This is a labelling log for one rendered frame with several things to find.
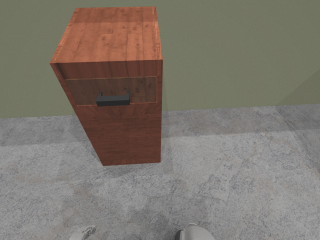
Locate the drawer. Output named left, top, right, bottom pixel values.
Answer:
left=65, top=76, right=157, bottom=106

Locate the robot right thigh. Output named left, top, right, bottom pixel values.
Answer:
left=180, top=226, right=215, bottom=240

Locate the cabinet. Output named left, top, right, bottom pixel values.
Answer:
left=50, top=6, right=163, bottom=166

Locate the robot left hand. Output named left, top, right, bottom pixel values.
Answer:
left=69, top=225, right=96, bottom=240

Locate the handle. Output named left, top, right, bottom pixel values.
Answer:
left=96, top=90, right=130, bottom=107

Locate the right robot shin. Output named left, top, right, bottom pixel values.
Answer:
left=185, top=223, right=197, bottom=229

